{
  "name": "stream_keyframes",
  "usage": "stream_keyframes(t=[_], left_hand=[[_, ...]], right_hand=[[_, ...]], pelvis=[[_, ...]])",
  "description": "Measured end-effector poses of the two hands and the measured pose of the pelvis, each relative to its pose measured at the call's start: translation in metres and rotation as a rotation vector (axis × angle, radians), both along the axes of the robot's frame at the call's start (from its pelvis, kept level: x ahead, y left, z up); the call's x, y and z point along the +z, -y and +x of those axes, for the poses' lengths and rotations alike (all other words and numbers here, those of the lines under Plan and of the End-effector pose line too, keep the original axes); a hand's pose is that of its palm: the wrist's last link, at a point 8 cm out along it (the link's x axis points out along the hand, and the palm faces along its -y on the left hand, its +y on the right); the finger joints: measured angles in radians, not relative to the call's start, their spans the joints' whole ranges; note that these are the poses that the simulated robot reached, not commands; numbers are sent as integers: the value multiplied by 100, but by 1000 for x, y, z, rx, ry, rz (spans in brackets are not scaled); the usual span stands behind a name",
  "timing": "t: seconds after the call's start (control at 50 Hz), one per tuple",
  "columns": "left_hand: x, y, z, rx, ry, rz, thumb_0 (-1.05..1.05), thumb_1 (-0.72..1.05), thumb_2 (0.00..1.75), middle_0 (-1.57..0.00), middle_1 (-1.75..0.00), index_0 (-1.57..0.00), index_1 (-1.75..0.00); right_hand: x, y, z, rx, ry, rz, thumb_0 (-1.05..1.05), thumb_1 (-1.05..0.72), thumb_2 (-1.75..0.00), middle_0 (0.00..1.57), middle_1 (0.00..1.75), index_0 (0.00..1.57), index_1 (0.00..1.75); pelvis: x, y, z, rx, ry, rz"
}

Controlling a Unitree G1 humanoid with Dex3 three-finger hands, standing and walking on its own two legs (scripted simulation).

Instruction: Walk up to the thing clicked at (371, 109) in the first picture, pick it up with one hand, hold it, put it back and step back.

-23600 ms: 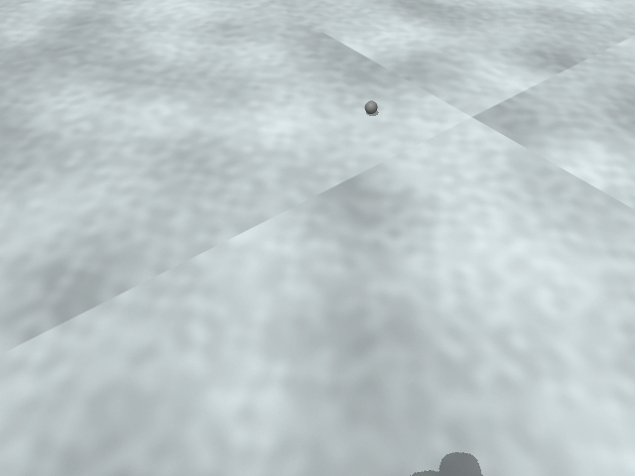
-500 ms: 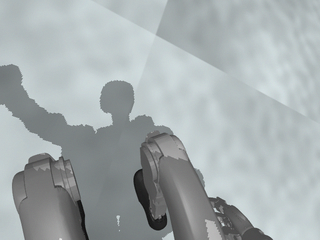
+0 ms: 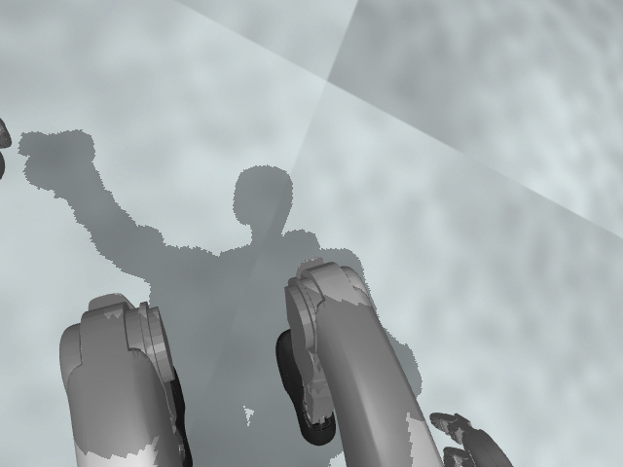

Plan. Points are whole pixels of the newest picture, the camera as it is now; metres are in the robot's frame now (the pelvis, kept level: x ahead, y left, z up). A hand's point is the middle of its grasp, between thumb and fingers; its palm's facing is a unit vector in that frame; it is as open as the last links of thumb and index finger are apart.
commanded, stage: lift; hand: left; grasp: from above
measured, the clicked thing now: out of the picture +0.49 +0.33 -0.17
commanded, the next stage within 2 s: hold in 1.52 s
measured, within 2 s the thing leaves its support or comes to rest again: neither
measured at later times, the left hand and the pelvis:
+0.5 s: hand out of the picture +0.41 +0.33 -0.01, palm faces -0.44 -0.13 -0.89, open 8.8 cm; pelvis +0.00 +0.00 +0.10, yaw +5 degrees
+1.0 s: hand out of the picture +0.34 +0.31 +0.20, palm faces -0.43 -0.15 -0.89, open 8.8 cm; pelvis +0.03 +0.01 +0.28, yaw +9 degrees
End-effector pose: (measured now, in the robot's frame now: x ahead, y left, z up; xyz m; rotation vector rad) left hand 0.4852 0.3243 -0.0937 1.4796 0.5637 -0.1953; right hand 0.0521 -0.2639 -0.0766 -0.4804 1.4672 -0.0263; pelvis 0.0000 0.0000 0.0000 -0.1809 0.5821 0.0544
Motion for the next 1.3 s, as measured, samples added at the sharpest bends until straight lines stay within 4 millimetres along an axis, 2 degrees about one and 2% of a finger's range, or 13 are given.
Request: stream_keyframes(t=[0.1,0.2,0.34,0.48,0.64,0.84,0.96,1.12,1.3], left_hand=[[17,-3,-12,2,-7,-8,-4,11,47,-62,-68,-77,-67],[42,-8,-28,1,-8,-12,-4,11,49,-61,-69,-76,-68],[86,-13,-52,4,1,-20,-3,11,52,-59,-72,-75,-70],[134,-12,-72,7,12,-25,-2,11,55,-55,-76,-72,-74],[200,-5,-93,13,43,-34,0,10,59,-52,-79,-70,-78],[290,6,-125,25,38,-44,0,9,62,-51,-80,-69,-80],[338,9,-137,34,34,-38,0,9,63,-52,-80,-69,-79],[380,14,-142,39,10,-23,0,9,61,-52,-80,-70,-78],[412,24,-137,37,22,-26,0,10,59,-52,-80,-70,-78]], right_hand=[[9,1,4,-20,7,-5,0,-92,-90,20,30,20,30],[19,0,14,-30,32,1,0,-92,-90,20,30,20,30],[35,-5,40,-35,106,27,1,-92,-90,20,30,20,30],[63,-17,66,-36,191,61,1,-91,-90,20,30,20,30],[111,-26,87,-50,262,81,1,-91,-89,20,30,20,30],[191,-32,99,-84,324,90,1,-91,-89,20,30,20,30],[238,-33,103,-95,364,88,1,-91,-90,20,30,20,30],[284,-33,109,-104,399,89,1,-91,-90,20,30,20,30],[315,-33,115,-112,393,98,1,-91,-90,20,30,20,30]], pelvis=[[13,-1,-1,12,-14,5],[29,-1,-1,24,-27,17],[57,-2,-2,37,-33,35],[93,-3,0,51,-18,48],[144,-4,3,69,27,63],[225,-7,14,90,120,93],[271,-9,23,102,188,113],[316,-13,39,107,252,136],[350,-15,53,103,308,157]])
